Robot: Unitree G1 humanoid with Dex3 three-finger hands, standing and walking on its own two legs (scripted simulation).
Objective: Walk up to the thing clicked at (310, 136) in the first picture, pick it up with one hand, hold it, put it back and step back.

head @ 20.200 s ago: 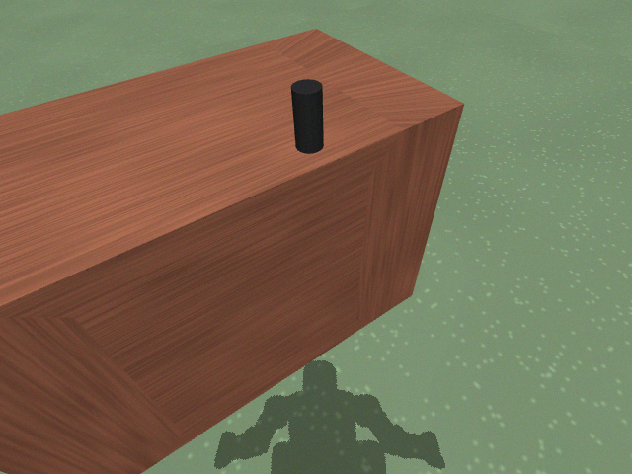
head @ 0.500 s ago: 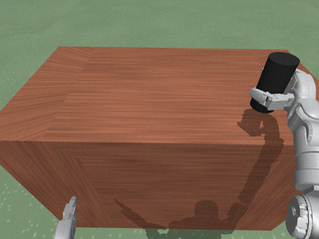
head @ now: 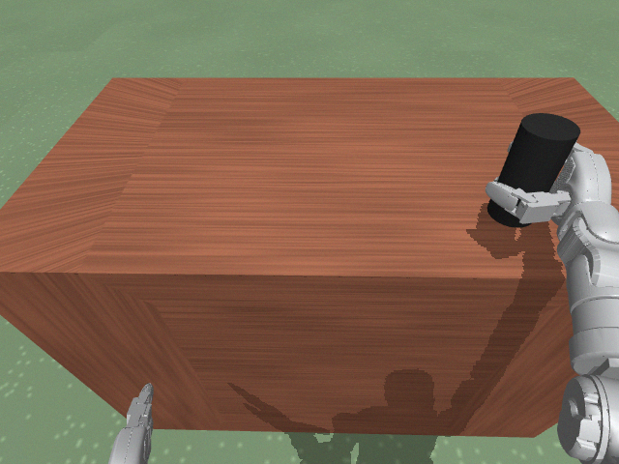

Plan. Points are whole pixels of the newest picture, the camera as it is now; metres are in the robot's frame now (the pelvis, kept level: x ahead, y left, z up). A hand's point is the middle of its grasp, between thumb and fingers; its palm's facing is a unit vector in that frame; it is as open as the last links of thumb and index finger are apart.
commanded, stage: lower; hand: right
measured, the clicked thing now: (528, 173) +0.42 -0.22 +0.19
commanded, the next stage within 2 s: loosen in 1.16 s
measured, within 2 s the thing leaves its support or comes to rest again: rests again in 1.04 s
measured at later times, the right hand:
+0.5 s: hand (507, 207) +0.43 -0.22 +0.12, palm faces +0.17 +0.99 +0.01, open 9.0 cm
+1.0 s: hand (500, 220) +0.43 -0.22 +0.09, palm faces +0.17 +0.99 +0.01, open 9.0 cm
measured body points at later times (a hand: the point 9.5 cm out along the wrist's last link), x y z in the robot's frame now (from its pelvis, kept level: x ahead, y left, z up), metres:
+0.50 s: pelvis -0.01 +0.00 -0.01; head +0.02 -0.01 +0.44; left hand +0.14 +0.26 -0.07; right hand +0.41 -0.27 +0.12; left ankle +0.03 +0.14 -0.73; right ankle +0.00 -0.14 -0.73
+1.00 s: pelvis -0.01 -0.01 -0.01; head +0.03 -0.02 +0.44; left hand +0.14 +0.25 -0.07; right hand +0.42 -0.28 +0.09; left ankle +0.03 +0.14 -0.73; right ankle +0.00 -0.14 -0.73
